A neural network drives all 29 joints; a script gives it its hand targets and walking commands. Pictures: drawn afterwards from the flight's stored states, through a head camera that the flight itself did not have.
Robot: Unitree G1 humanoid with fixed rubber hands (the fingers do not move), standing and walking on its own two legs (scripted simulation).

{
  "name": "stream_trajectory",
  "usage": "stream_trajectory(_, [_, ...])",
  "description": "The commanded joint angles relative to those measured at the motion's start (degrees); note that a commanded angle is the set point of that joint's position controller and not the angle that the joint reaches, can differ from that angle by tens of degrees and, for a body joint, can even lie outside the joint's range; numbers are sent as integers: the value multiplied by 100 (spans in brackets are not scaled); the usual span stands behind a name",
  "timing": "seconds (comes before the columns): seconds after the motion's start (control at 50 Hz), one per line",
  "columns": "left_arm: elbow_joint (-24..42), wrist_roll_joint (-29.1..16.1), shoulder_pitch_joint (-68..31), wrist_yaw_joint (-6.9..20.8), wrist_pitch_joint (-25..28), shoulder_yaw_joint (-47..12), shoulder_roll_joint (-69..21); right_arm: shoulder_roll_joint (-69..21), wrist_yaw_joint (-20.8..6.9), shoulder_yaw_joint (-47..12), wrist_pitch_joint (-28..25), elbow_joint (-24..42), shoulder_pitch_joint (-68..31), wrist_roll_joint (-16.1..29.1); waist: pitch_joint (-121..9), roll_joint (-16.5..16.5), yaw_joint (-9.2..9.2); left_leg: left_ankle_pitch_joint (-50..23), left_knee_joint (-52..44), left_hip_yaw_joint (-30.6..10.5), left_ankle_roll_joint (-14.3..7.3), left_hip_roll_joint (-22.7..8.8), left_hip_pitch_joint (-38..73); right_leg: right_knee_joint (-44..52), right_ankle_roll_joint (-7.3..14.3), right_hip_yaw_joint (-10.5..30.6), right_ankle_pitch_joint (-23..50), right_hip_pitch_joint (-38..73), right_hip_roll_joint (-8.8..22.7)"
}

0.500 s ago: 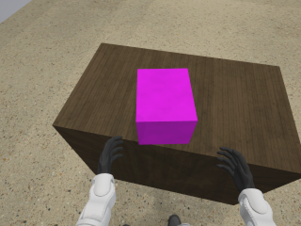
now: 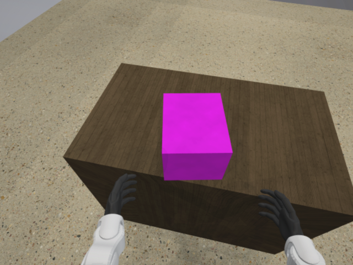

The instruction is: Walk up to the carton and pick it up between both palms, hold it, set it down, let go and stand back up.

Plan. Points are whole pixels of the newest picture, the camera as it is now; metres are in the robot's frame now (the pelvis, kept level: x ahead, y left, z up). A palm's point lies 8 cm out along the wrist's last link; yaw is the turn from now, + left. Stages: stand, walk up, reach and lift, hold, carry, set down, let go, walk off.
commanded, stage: set down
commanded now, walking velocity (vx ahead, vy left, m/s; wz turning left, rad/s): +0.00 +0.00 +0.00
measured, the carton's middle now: (192, 136) +0.48 -0.01 -0.06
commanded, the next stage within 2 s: let go in 1.04 s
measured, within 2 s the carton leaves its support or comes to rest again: neither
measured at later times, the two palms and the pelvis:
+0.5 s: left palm (103, 212) +0.24 +0.20 -0.05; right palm (286, 230) +0.21 -0.22 -0.05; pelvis +0.03 +0.01 +0.00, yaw +0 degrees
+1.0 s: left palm (94, 219) +0.23 +0.22 -0.06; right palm (285, 241) +0.20 -0.22 -0.07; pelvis +0.04 +0.01 +0.00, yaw +0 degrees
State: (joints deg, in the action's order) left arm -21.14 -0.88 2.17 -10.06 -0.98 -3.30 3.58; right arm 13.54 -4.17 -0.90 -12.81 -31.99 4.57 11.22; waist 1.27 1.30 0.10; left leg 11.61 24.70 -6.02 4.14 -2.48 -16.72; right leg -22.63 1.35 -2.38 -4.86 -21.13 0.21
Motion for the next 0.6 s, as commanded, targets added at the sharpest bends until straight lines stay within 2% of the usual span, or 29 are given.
stream_trajectory(0.0, [1123, -186, 162, 93, 42, -34, 253, 558, 23, 708, -82, 1025, 27, -175, -1224, 121, 85, 709, -1143, 776, -342, 287, 149, 429, -11, 93, -1092, 2744, -104])
stream_trajectory(0.02, [1503, -295, 78, 181, 63, 101, 477, 366, 114, 584, -130, 1413, 64, -197, -1350, 281, 120, 546, -1013, 861, -346, 388, 176, 460, -46, 224, -868, 2885, 25])
stream_trajectory(0.04, [1112, -208, 171, 165, -11, -80, 235, 567, 17, 680, -101, 968, -32, -209, -1172, -19, 39, 548, -1095, 767, -291, 247, 181, 430, -14, 147, -821, 2736, -17])
stream_trajectory(0.08, [1264, -237, 153, 240, 19, 123, 533, 311, 116, 492, -141, 1206, 155, -193, -1379, 257, 134, 352, -967, 851, -333, 408, 193, 491, -83, 265, -720, 2946, 46])
stream_trajectory(0.1, [1499, -306, 387, 227, 98, 176, 579, 440, 130, 596, -263, 1520, 288, -158, -1646, 309, 180, 141, -942, 841, -296, 417, 343, 470, -34, 183, -565, 2859, 0])
stream_trajectory(0.12, [896, -213, 481, 312, -28, 221, 482, 320, 161, 546, -186, 1071, 274, -285, -1183, 144, 110, 106, -873, 896, -265, 474, 361, 553, -22, 216, -574, 2803, 27])
stream_trajectory(0.14, [1540, -317, 249, 307, 104, 193, 670, 272, 159, 513, -255, 1447, 237, -186, -1614, 177, 138, 23, -854, 910, -257, 463, 514, 510, -42, 206, -507, 2786, 15])
stream_trajectory(0.16, [1080, -225, 525, 277, 14, 185, 486, 438, 131, 627, -245, 1014, 293, -250, -1321, 159, 165, -53, -886, 807, -206, 431, 551, 564, -19, 101, -552, 2633, -16])
stream_trajectory(0.18, [1070, -263, 483, 374, -12, 188, 709, 356, 179, 586, -195, 1072, 397, -294, -1374, 109, 53, -67, -829, 832, -209, 459, 640, 563, -12, 121, -394, 2623, -30])
stream_trajectory(0.2, [1271, -236, 375, 346, 13, 248, 668, 383, 151, 662, -223, 1044, 282, -309, -1363, -15, 126, -49, -846, 822, -190, 435, 561, 492, -32, 138, -463, 2643, -22])
stream_trajectory(0.22, [877, -224, 518, 391, -64, 281, 654, 358, 146, 620, -221, 909, 321, -392, -1249, 149, 121, -41, -813, 888, -195, 474, 481, 541, -43, 130, -478, 2695, -13])
stream_trajectory(0.24, [1872, -285, 474, 277, 128, 210, 724, 447, 113, 722, -358, 1447, 302, -235, -1678, -139, 115, -380, -819, 794, -159, 382, 738, 445, 48, 1, -104, 2699, -99])
stream_trajectory(0.26, [1046, -259, 668, 364, -24, 160, 663, 453, 119, 630, -266, 874, 432, -274, -1389, -18, 37, -210, -811, 723, -186, 382, 618, 502, 11, 55, -222, 2633, -76])
stream_trajectory(0.28, [1328, -383, 629, 400, 19, 204, 766, 388, 175, 592, -301, 1275, 507, -210, -1463, 124, 53, -323, -780, 745, -209, 357, 517, 456, -20, 89, -72, 2724, -37])
stream_trajectory(0.3, [1147, -264, 720, 408, -3, 283, 789, 409, 156, 568, -265, 1050, 590, -229, -1367, 1, 50, -438, -739, 779, -219, 435, 544, 467, -14, 126, 89, 2801, -36])
stream_trajectory(0.32, [1641, -301, 706, 406, 89, 342, 932, 421, 177, 612, -340, 1235, 647, -218, -1610, -73, 63, -686, -684, 828, -192, 471, 690, 392, -65, 93, 334, 2850, -84])
stream_trajectory(0.34, [1673, -309, 686, 419, 107, 308, 885, 396, 177, 570, -397, 1299, 590, -212, -1710, -10, 23, -742, -638, 759, -156, 421, 840, 443, -17, 123, 365, 2849, -79])
stream_trajectory(0.36, [932, -152, 876, 466, -23, 212, 665, 367, 139, 502, -345, 565, 688, -219, -1183, -210, -42, -638, -704, 714, -108, 398, 680, 462, -10, 74, 140, 2682, -75])
stream_trajectory(0.38, [1760, -313, 747, 437, 110, 317, 894, 378, 148, 501, -454, 1307, 608, -127, -1729, -88, 147, -780, -653, 788, -124, 425, 767, 415, -24, 57, 297, 2804, -109])
stream_trajectory(0.4, [1197, -210, 1066, 483, 47, 328, 826, 412, 167, 517, -421, 920, 867, -217, -1479, -16, 39, -977, -630, 778, -132, 431, 745, 440, -16, 73, 551, 2835, -122])
stream_trajectory(0.42, [1046, -229, 1073, 594, 24, 403, 853, 348, 235, 492, -421, 837, 867, -312, -1302, -4, 44, -1003, -594, 814, -110, 484, 857, 499, -30, 135, 590, 2825, -111])
stream_trajectory(0.44, [1203, -138, 1052, 538, 24, 358, 783, 476, 162, 535, -417, 644, 827, -289, -1414, -166, 78, -1164, -641, 740, -58, 426, 980, 463, 5, 71, 614, 2778, -134])
stream_trajectory(0.46, [1542, -213, 1039, 543, 83, 396, 852, 473, 184, 580, -517, 1082, 791, -232, -1554, -7, 95, -1191, -531, 721, -85, 452, 867, 403, -12, 45, 765, 2803, -152])
stream_trajectory(0.48, [880, -155, 1112, 606, -62, 417, 926, 394, 223, 473, -389, 589, 838, -346, -1143, -90, 52, -951, -559, 713, -121, 474, 813, 477, -65, 107, 464, 2694, -77])
stream_trajectory(0.5, [686, -81, 1061, 670, -138, 437, 967, 310, 249, 508, -335, 446, 835, -470, -1091, -91, -47, -797, -628, 759, -97, 440, 923, 531, -70, 108, 283, 2673, -76])
stream_trajectory(0.52, [1833, -184, 928, 539, 37, 463, 1042, 352, 195, 530, -495, 1154, 818, -222, -1665, -192, 98, -1149, -576, 765, -111, 446, 1030, 412, -44, 97, 655, 2875, -72])
stream_trajectory(0.54, [1055, -83, 1217, 617, -63, 391, 917, 343, 203, 463, -440, 560, 1011, -288, -1319, -234, 42, -1174, -498, 760, -59, 501, 1032, 501, -2, 74, 635, 2737, -116])
stream_trajectory(0.56, [1819, -168, 1124, 529, 60, 424, 955, 485, 191, 607, -525, 1099, 827, -221, -1502, -284, 89, -1418, -469, 708, -55, 426, 1110, 410, 11, 13, 779, 2763, -163])
stream_trajectory(0.58, [749, -100, 1166, 676, -137, 404, 910, 394, 231, 453, -373, 283, 924, -400, -1051, -223, -57, -1077, -518, 738, -64, 434, 918, 523, -13, 132, 412, 2653, -101])
